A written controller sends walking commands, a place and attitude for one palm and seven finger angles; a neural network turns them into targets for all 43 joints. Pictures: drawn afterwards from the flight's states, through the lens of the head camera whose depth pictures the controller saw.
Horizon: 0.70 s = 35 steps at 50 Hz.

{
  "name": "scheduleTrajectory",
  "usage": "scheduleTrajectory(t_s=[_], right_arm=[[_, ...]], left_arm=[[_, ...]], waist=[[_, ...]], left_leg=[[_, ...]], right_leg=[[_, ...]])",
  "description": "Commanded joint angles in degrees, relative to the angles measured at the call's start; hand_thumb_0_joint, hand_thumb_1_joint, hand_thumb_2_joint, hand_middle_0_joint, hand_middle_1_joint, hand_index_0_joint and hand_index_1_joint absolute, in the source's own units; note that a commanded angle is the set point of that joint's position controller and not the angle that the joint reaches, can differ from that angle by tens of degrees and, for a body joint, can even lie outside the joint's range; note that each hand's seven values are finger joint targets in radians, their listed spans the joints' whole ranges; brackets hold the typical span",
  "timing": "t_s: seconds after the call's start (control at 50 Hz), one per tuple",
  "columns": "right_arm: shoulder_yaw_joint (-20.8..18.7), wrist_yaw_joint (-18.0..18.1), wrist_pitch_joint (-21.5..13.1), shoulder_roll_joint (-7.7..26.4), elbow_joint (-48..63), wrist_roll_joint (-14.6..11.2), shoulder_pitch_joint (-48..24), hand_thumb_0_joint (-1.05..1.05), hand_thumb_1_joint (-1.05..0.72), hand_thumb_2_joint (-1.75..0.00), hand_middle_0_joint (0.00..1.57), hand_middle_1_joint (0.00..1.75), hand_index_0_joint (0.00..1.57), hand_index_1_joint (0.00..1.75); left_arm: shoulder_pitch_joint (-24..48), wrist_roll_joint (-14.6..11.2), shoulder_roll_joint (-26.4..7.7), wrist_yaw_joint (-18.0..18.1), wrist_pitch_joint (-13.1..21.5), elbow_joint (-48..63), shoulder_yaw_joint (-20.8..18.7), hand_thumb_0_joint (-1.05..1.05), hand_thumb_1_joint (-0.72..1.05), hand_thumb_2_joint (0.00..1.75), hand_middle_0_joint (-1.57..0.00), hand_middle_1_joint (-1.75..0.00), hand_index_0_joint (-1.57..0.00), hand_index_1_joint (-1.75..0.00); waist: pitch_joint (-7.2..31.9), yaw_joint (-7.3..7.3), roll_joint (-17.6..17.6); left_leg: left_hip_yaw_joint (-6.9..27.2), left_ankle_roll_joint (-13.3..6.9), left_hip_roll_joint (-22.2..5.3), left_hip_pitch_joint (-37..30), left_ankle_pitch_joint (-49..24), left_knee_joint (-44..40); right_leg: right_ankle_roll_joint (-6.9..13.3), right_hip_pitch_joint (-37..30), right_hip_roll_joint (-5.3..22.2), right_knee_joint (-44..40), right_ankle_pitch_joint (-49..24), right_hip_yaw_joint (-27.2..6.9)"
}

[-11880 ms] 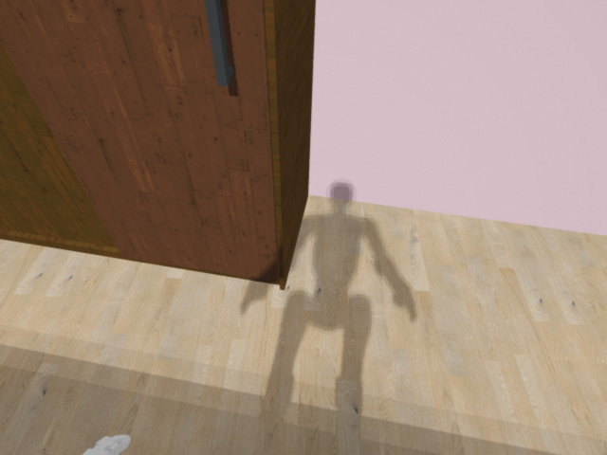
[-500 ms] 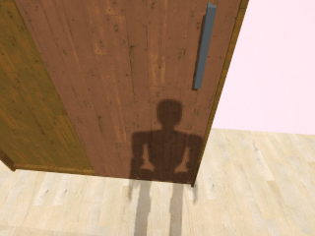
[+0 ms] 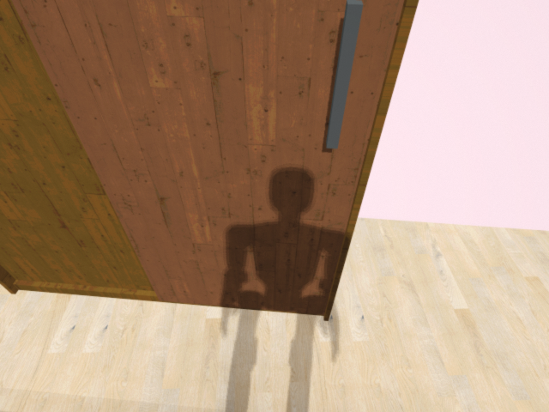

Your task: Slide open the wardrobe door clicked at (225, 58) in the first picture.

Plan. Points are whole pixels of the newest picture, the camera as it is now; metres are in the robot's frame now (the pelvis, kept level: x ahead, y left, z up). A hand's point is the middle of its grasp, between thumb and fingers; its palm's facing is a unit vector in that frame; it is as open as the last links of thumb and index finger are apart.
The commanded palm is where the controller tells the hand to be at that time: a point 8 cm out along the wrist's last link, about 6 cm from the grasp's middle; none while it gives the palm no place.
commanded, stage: come to a stop and stand still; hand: right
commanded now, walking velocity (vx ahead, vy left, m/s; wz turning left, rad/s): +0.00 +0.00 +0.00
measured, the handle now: (340, 79) +0.60 -0.08 +0.22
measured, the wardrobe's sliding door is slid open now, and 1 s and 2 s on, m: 0.00 0.00 0.00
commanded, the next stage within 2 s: look again from close up in 0.14 s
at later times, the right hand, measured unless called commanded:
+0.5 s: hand out of the picture -0.01 -0.14 -0.17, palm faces +0.03 +0.99 -0.16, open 7.3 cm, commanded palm none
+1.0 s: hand out of the picture +0.00 -0.12 -0.17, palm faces +0.03 +0.99 -0.15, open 7.3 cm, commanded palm none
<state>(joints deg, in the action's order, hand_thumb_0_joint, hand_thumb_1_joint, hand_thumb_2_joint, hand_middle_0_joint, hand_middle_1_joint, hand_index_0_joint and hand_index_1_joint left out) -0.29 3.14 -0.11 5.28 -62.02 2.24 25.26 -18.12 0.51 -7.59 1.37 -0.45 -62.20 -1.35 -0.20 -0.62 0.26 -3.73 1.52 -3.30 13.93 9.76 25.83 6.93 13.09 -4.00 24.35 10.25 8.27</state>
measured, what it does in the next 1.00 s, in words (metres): stands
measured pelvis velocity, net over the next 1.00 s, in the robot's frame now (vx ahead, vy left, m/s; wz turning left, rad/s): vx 0.03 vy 0.02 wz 0.00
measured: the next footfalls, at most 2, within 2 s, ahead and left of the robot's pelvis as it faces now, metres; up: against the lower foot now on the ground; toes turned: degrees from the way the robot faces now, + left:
none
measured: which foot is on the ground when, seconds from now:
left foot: down 0.00-1.00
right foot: down 0.00-1.00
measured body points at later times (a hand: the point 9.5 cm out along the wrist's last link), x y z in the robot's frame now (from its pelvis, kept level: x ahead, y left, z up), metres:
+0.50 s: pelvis +0.01 +0.02 +0.00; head +0.01 +0.01 +0.45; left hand +0.00 +0.23 -0.16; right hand -0.01 -0.19 -0.16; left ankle +0.05 +0.14 -0.74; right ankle +0.04 -0.03 -0.74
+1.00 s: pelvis +0.03 +0.02 +0.01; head +0.03 +0.02 +0.46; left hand +0.01 +0.23 -0.15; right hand +0.00 -0.18 -0.16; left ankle +0.05 +0.14 -0.74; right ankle +0.04 -0.03 -0.74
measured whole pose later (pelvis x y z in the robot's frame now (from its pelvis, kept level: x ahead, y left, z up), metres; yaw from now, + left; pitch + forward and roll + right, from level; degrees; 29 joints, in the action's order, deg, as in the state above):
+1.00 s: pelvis +0.03 +0.02 +0.01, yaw +0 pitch -2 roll +1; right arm 0.6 3.1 -1.0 6.1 -62.4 1.5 20.7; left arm -18.4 0.3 -6.7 1.4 0.4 -64.7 -0.2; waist -1.2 0.1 -0.5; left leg -4.5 0.1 -1.4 10.7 10.7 23.0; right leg 5.0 10.4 -2.3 22.7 11.3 7.3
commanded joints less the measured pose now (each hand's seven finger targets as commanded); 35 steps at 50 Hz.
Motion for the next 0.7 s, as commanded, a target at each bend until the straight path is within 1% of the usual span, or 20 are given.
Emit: scheduleTrajectory(t_s=[0.0,0.08,0.1,0.14,0.16,0.18,0.22,0.26,0.28,0.3,0.32,0.36,0.38,0.44,0.5,0.52,0.58,0.62,0.68], right_arm=[[-0.65,0.08,-0.60,3.90,1.06,-0.21,5.15,0.00,-0.90,-0.90,0.20,0.30,0.20,0.30],[-0.60,0.09,-0.71,4.13,0.93,-0.30,4.74,0.00,-0.90,-0.90,0.20,0.30,0.20,0.30],[-0.55,0.09,-0.83,4.28,0.96,-0.29,4.73,0.00,-0.90,-0.90,0.20,0.30,0.20,0.30],[-0.53,0.08,-0.85,4.40,1.01,-0.39,4.15,0.00,-0.90,-0.90,0.20,0.30,0.20,0.30],[-0.59,0.09,-0.87,4.49,0.97,-0.39,4.10,0.00,-0.90,-0.90,0.20,0.30,0.20,0.30],[-0.51,0.09,-0.87,4.50,0.93,-0.42,3.84,0.00,-0.90,-0.90,0.20,0.30,0.20,0.30],[-0.54,0.10,-0.96,4.71,1.07,-0.43,3.52,0.00,-0.90,-0.90,0.20,0.30,0.20,0.30],[-0.48,0.09,-0.89,4.69,0.92,-0.50,3.19,0.00,-0.90,-0.90,0.20,0.30,0.20,0.30],[-0.52,0.06,-0.86,4.75,0.97,-0.49,3.18,0.00,-0.90,-0.90,0.20,0.30,0.20,0.30],[-0.48,0.08,-0.95,4.97,1.02,-0.46,3.05,0.00,-0.90,-0.90,0.20,0.30,0.20,0.30],[-0.49,0.09,-1.00,4.93,1.15,-0.52,2.77,0.00,-0.90,-0.90,0.20,0.30,0.20,0.30],[-0.42,0.07,-1.03,5.00,1.17,-0.57,2.29,0.00,-0.90,-0.90,0.20,0.30,0.20,0.30],[-0.45,0.06,-1.04,5.00,1.17,-0.59,2.09,0.00,-0.90,-0.90,0.20,0.30,0.20,0.30],[-0.39,0.10,-1.09,5.11,1.29,-0.66,1.68,0.00,-0.90,-0.90,0.20,0.30,0.20,0.30],[-0.33,0.14,-1.33,5.34,1.33,-0.75,1.46,0.00,-0.90,-0.90,0.20,0.30,0.20,0.30],[-0.30,0.17,-1.34,5.28,1.33,-0.83,1.13,0.00,-0.90,-0.90,0.20,0.30,0.20,0.30],[-0.18,0.14,-1.33,5.21,1.23,-0.91,0.78,0.00,-0.90,-0.90,0.20,0.30,0.20,0.30],[-0.18,0.17,-1.27,5.23,1.26,-0.87,0.69,0.00,-0.90,-0.90,0.20,0.30,0.20,0.30],[-0.14,0.08,-1.27,5.28,1.19,-0.88,0.65,0.00,-0.90,-0.90,0.20,0.30,0.20,0.30]], left_arm=[[-3.13,0.00,-6.40,0.19,1.03,1.63,-1.24,0.00,0.90,0.90,-0.20,-0.30,-0.20,-0.30],[-2.90,0.00,-6.27,0.18,1.11,1.42,-1.14,0.00,0.90,0.90,-0.20,-0.30,-0.20,-0.30],[-2.90,-0.01,-6.35,0.13,1.20,1.40,-1.12,0.00,0.90,0.90,-0.20,-0.30,-0.20,-0.30],[-2.85,-0.01,-6.20,0.12,1.21,1.28,-0.99,0.00,0.90,0.90,-0.20,-0.30,-0.20,-0.30],[-2.95,-0.01,-6.13,0.13,1.25,1.22,-1.01,0.00,0.90,0.90,-0.20,-0.30,-0.20,-0.30],[-2.91,-0.03,-6.11,0.13,1.24,1.12,-0.94,0.00,0.90,0.90,-0.20,-0.30,-0.20,-0.30],[-2.92,-0.05,-6.05,0.12,1.40,1.06,-0.93,0.00,0.90,0.90,-0.20,-0.30,-0.20,-0.30],[-3.10,-0.01,-6.03,0.11,1.30,0.77,-0.81,0.00,0.90,0.90,-0.20,-0.30,-0.20,-0.30],[-3.03,0.00,-6.08,0.10,1.30,0.72,-0.81,0.00,0.90,0.90,-0.20,-0.30,-0.20,-0.30],[-3.10,-0.02,-6.02,0.05,1.31,0.72,-0.78,0.00,0.90,0.90,-0.20,-0.30,-0.20,-0.30],[-3.22,-0.05,-5.82,0.08,1.38,0.67,-0.73,0.00,0.90,0.90,-0.20,-0.30,-0.20,-0.30],[-3.23,0.02,-5.67,0.04,1.36,0.46,-0.64,0.00,0.90,0.90,-0.20,-0.30,-0.20,-0.30],[-3.42,0.00,-5.57,0.07,1.38,0.31,-0.60,0.00,0.90,0.90,-0.20,-0.30,-0.20,-0.30],[-3.73,-0.02,-5.28,0.09,1.54,0.10,-0.39,0.00,0.90,0.90,-0.20,-0.30,-0.20,-0.30],[-4.00,-0.11,-5.04,0.12,1.73,-0.15,-0.24,0.00,0.90,0.90,-0.20,-0.30,-0.20,-0.30],[-3.90,-0.11,-4.79,0.13,1.75,-0.36,-0.13,0.00,0.90,0.90,-0.20,-0.30,-0.20,-0.30],[-4.13,-0.07,-4.62,0.15,1.70,-0.71,-0.02,0.00,0.90,0.90,-0.20,-0.30,-0.20,-0.30],[-4.23,-0.10,-4.57,0.13,1.62,-0.64,0.03,0.00,0.90,0.90,-0.20,-0.30,-0.20,-0.30],[-4.21,-0.07,-4.59,0.12,1.53,-0.88,0.09,0.00,0.90,0.90,-0.20,-0.30,-0.20,-0.30]], waist=[[-6.33,0.54,-0.33],[-6.84,0.61,-0.73],[-6.00,0.53,-0.85],[-6.38,0.72,-0.67],[-5.95,0.74,-0.85],[-6.47,0.75,-0.44],[-5.64,0.72,-0.44],[-6.19,0.78,-0.73],[-6.31,0.67,-0.30],[-5.97,0.57,-1.16],[-5.46,0.69,-1.30],[-6.15,0.80,-1.09],[-5.72,0.87,-0.77],[-4.84,0.80,-0.66],[-3.80,0.81,-1.45],[-4.16,0.94,-1.64],[-4.91,0.98,-0.80],[-5.44,0.95,-1.23],[-6.31,0.92,-0.83]], left_leg=[[3.96,-2.32,-1.84,0.45,2.89,-2.34],[4.36,-2.37,-2.22,0.45,2.44,-2.84],[4.56,-2.43,-2.42,0.06,1.83,-3.30],[4.82,-2.48,-2.48,0.39,2.46,-3.66],[4.78,-2.47,-2.57,0.28,2.10,-3.62],[4.77,-2.48,-2.55,0.33,2.16,-3.66],[4.83,-2.48,-2.74,-0.47,0.98,-3.96],[4.75,-2.44,-2.62,0.04,2.11,-3.95],[4.67,-2.43,-2.71,-0.09,2.35,-4.07],[4.79,-2.44,-2.70,-0.51,1.70,-4.34],[5.05,-2.59,-2.96,-1.03,1.25,-4.58],[5.21,-2.58,-2.97,-0.18,1.76,-4.80],[5.38,-2.68,-2.93,-0.45,1.87,-4.82],[5.25,-2.73,-3.19,-1.48,0.22,-4.88],[5.56,-2.84,-3.50,-2.22,-1.49,-5.56],[5.61,-2.91,-3.73,-1.86,-1.25,-5.71],[5.68,-2.89,-3.56,-1.42,-0.50,-5.99],[5.68,-2.85,-3.54,-1.48,-0.14,-6.21],[5.81,-2.87,-3.45,-1.06,1.06,-6.57]], right_leg=[[-4.40,5.80,12.87,-14.01,18.08,-15.87],[-4.55,5.47,12.46,-13.74,16.63,-15.28],[-4.34,4.74,12.32,-13.15,15.20,-15.00],[-4.49,4.65,12.02,-13.01,15.02,-14.65],[-4.52,4.18,12.08,-12.91,14.42,-14.52],[-4.57,4.50,12.05,-13.05,14.62,-14.60],[-4.44,3.91,12.02,-12.59,12.91,-14.29],[-4.66,4.01,12.00,-12.94,13.91,-14.34],[-4.56,4.24,12.03,-13.06,14.39,-14.41],[-4.38,4.20,12.00,-12.48,13.52,-14.18],[-4.37,3.94,11.86,-12.11,12.32,-13.79],[-4.52,3.62,11.53,-11.82,12.00,-13.44],[-4.54,3.51,11.56,-11.91,11.96,-13.61],[-4.51,2.81,11.57,-11.37,9.67,-13.08],[-4.40,1.32,11.27,-9.64,5.50,-12.07],[-4.50,1.09,11.13,-9.61,4.95,-11.76],[-4.61,0.98,11.06,-9.83,5.65,-11.71],[-4.58,1.66,11.10,-9.88,6.26,-11.83],[-4.59,2.32,11.03,-10.25,8.09,-11.92]])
